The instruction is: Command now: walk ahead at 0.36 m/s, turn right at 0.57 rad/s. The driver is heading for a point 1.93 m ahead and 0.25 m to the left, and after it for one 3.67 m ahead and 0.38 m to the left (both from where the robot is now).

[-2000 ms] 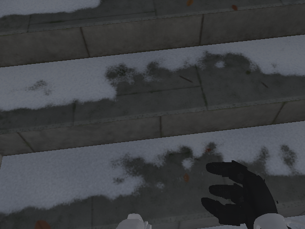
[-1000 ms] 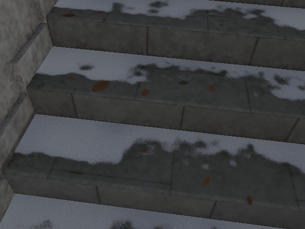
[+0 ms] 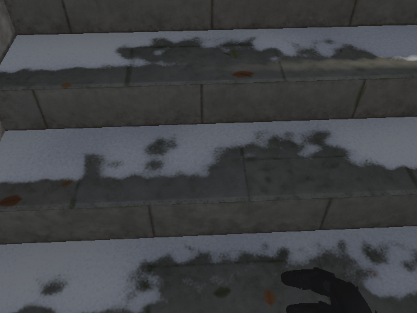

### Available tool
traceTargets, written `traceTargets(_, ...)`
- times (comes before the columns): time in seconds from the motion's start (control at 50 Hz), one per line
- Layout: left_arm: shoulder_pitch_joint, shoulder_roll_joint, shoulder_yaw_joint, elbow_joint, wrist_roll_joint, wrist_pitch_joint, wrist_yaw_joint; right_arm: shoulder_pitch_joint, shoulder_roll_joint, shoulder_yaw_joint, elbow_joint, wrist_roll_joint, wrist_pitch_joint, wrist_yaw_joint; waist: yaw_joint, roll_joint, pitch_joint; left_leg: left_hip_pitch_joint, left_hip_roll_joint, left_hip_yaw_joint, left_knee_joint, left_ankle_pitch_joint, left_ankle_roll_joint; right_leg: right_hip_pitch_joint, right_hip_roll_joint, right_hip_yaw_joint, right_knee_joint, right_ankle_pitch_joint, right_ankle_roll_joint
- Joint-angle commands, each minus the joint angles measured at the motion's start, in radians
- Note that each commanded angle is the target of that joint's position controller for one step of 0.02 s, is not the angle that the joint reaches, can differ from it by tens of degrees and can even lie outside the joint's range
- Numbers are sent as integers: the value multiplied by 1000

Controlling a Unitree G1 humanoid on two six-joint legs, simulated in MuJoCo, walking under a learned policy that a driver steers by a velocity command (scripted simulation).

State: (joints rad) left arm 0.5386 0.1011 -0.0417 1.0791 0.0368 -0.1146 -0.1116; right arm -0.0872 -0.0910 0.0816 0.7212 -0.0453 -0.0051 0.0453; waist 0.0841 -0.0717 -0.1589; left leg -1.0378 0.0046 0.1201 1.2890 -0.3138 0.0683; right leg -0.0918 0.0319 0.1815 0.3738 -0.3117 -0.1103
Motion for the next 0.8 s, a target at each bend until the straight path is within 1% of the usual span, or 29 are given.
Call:
traceTargets(0.02,-107,230,91,-124,-4,-40,7,307,-271,-111,-17,14,-29,-40,-246,53,-257,914,37,-200,-366,497,121,-216,-137,77,471,1501,-22)
traceTargets(0.04,35,57,54,-138,51,-32,-9,529,-310,-116,51,5,-37,-42,-208,418,-536,1356,387,-868,-637,612,463,-632,71,62,835,385,47)
traceTargets(0.06,-115,165,107,-98,-29,3,-16,564,-295,-118,26,-58,-35,-48,-319,361,-268,1062,391,-1098,-827,222,416,-804,105,137,1338,139,61)
traceTargets(0.08,-150,161,120,-109,-48,6,-5,430,-297,-125,54,-20,-73,-47,-230,238,-60,861,358,-918,-831,122,330,-882,63,101,1447,214,48)
traceTargets(0.1,-182,168,134,-107,-49,14,21,331,-218,-112,81,17,-90,-32,-161,133,-15,733,346,-741,-794,220,306,-886,38,58,1515,182,32)
traceTargets(0.12,-220,152,128,-123,-23,20,40,316,-92,-74,140,40,-91,-17,-109,45,-34,691,320,-562,-757,389,257,-863,9,40,1460,146,0)
traceTargets(0.14,-266,104,102,-165,3,27,54,252,20,-48,161,40,-91,-14,-52,54,-21,624,278,-478,-807,486,230,-838,-22,35,1433,120,-18)
traceTargets(0.16,-286,57,86,-184,11,34,66,184,57,-42,161,49,-98,-27,-8,69,-16,593,217,-373,-833,482,186,-836,-48,28,1328,41,-12)
traceTargets(0.18,-277,23,69,-179,-4,41,66,132,66,-41,158,46,-100,-35,11,94,-12,578,161,-283,-849,448,151,-848,-53,24,1263,-19,1)
traceTargets(0.22,-307,67,64,-181,-10,34,46,130,-31,-68,141,27,-112,-21,6,56,-52,574,92,-162,-865,534,119,-794,-82,-57,1107,112,67)
traceTargets(0.24,-303,92,59,-177,-15,36,16,36,-81,-78,88,29,-118,3,48,-3,-65,485,55,-60,-899,555,70,-598,-120,-141,866,123,133)
traceTargets(0.26,-319,124,61,-179,-10,40,-3,7,-149,-92,50,41,-121,16,41,33,-71,401,6,-8,-938,534,47,-404,-100,-200,712,90,179)
traceTargets(0.3,-352,212,96,-203,-13,22,13,19,-272,-132,19,28,-131,20,25,145,-21,394,50,-65,-973,583,97,-259,-47,-210,744,188,214)
traceTargets(0.32,-361,236,109,-207,-8,13,31,28,-289,-144,4,18,-125,29,18,117,-5,493,90,-93,-935,626,140,-294,-39,-203,662,172,214)
traceTargets(0.34,-413,236,110,-242,-3,12,52,81,-296,-156,13,5,-124,29,-15,112,16,594,143,-144,-892,685,187,-344,-52,-192,565,141,211)
traceTargets(0.38,-434,217,112,-283,-13,10,104,135,-249,-161,37,21,-130,25,-16,127,33,743,219,-248,-794,718,209,-355,-84,-162,322,136,176)
traceTargets(0.42,-460,249,123,-313,-34,4,147,267,-188,-163,78,42,-104,26,-65,159,33,789,219,-341,-755,580,186,-261,-60,-190,157,327,85)
traceTargets(0.44,-475,288,126,-354,-30,4,161,354,-129,-153,67,47,-101,13,-122,87,-57,753,150,-302,-669,453,117,-126,-154,-120,192,659,-41)
traceTargets(0.46,-508,328,142,-389,-35,3,159,413,-83,-136,60,38,-105,-1,-150,-64,-133,610,18,-151,-539,168,3,31,-290,54,128,776,-230)
traceTargets(0.48,-413,304,146,-379,-19,8,150,314,-152,-152,24,29,-101,-10,-80,-128,-78,418,-67,-89,-429,-151,-66,87,-406,242,6,655,-317)
traceTargets(0.5,-386,312,162,-381,4,7,156,236,-202,-170,7,20,-88,-19,-17,-186,-43,305,-73,-130,-98,-326,-101,72,-466,320,-55,546,-335)
traceTargets(0.54,-543,263,151,-429,20,21,171,301,-194,-171,42,33,-66,-29,-84,-31,-29,285,-16,-243,316,-219,-112,-139,-434,180,-73,387,-239)
traceTargets(0.58,-609,152,105,-469,7,44,176,259,-176,-159,-4,15,-57,-33,-100,54,-18,307,-24,-220,344,-99,-106,-217,-332,-26,-82,348,-165)
traceTargets(0.62,-594,175,105,-486,-13,42,186,205,-183,-155,-41,1,-64,-17,-106,80,-7,315,15,-172,16,-98,-136,-124,-265,-126,-82,218,-85)
traceTargets(0.66,-529,240,127,-494,-31,27,195,235,-162,-153,-18,-4,-60,12,-72,-4,17,418,24,-81,-235,-199,-163,-103,-258,-193,-93,186,-67)
traceTargets(0.72,-555,326,163,-477,-8,25,171,287,-168,-143,-34,25,-81,36,-89,-30,10,609,32,-55,-564,4,-96,-127,-327,-167,-22,345,-117)
traceTargets(0.76,-536,284,152,-442,4,32,137,349,-207,-164,-24,49,-113,21,-105,-14,3,759,-13,-41,-781,198,-6,-156,-349,-179,62,235,-76)
traceTargets(0.78,-452,189,127,-402,-9,31,137,326,-223,-178,-27,28,-131,4,-76,77,2,825,11,-115,-883,330,75,-193,-283,-261,196,71,24)
traceTargets(0.8,-404,109,105,-469,-30,21,163,351,-370,-213,-46,31,-145,-19,-18,316,-67,982,244,-474,-874,928,330,-399,-83,-384,474,-195,175)
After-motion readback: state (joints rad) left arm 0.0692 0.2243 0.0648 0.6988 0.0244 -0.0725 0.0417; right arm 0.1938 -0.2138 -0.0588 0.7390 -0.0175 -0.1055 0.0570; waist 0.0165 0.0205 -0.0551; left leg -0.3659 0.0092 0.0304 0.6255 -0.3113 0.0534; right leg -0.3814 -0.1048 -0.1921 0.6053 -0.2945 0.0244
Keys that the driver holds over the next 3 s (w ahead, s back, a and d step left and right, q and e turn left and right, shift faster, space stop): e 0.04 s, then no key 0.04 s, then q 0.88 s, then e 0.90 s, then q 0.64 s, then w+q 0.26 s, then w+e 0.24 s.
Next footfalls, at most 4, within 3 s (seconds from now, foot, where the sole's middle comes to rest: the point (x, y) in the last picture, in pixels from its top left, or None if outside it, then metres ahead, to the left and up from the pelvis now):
0.42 right None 0.23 -0.11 -0.64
0.78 left None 0.16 0.13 -0.64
1.20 right None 0.21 -0.10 -0.64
1.92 right None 0.16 -0.11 -0.64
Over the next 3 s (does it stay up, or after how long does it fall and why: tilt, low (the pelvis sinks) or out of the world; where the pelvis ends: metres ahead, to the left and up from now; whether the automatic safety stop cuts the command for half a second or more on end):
stays up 0.31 0.04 0.15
